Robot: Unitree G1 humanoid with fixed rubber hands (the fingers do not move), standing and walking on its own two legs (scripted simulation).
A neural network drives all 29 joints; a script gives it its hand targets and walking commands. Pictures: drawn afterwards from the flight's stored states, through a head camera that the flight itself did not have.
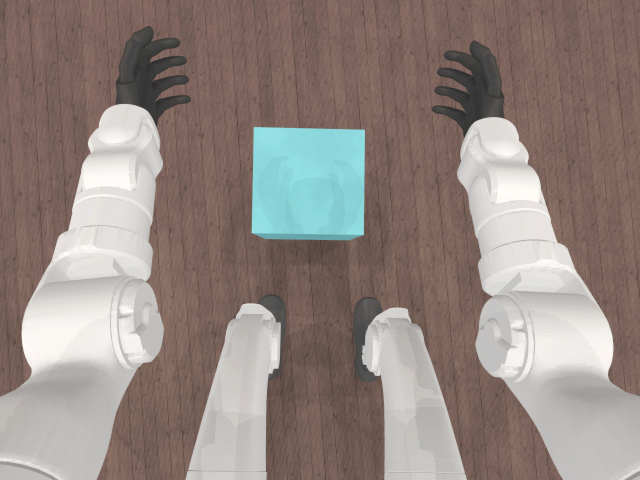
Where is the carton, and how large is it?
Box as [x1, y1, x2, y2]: [252, 127, 364, 239]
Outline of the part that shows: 254,127 252,193 253,233 264,238 350,239 363,234 364,130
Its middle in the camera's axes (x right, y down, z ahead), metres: -0.02 -0.11 +0.84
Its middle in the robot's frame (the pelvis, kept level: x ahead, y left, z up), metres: +0.48 +0.03 -0.51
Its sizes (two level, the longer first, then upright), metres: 0.210 0.200 0.250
